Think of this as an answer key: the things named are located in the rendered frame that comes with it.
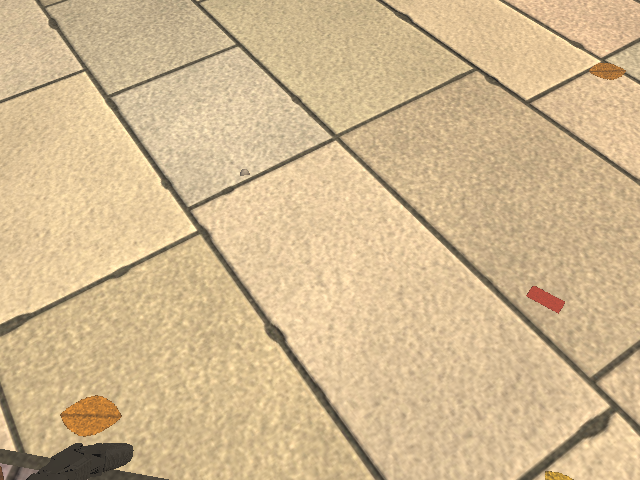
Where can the left robot hand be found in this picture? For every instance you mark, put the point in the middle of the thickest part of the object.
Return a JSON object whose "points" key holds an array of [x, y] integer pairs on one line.
{"points": [[78, 462]]}

